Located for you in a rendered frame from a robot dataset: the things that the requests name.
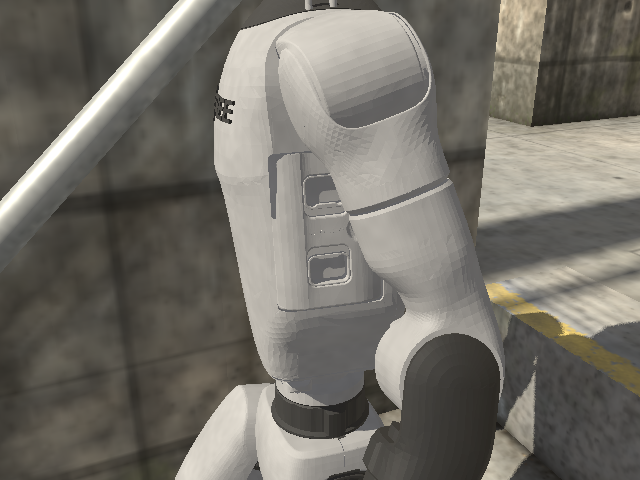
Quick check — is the robot left upper arm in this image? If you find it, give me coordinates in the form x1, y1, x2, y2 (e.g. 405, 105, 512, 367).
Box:
276, 10, 505, 410

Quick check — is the robot left forearm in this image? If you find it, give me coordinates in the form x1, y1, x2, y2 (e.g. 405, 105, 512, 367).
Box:
362, 333, 501, 480

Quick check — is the robot head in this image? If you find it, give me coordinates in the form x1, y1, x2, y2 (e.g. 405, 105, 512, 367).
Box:
241, 0, 382, 30

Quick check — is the humanoid robot torso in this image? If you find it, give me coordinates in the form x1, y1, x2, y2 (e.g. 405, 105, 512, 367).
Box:
213, 0, 405, 480

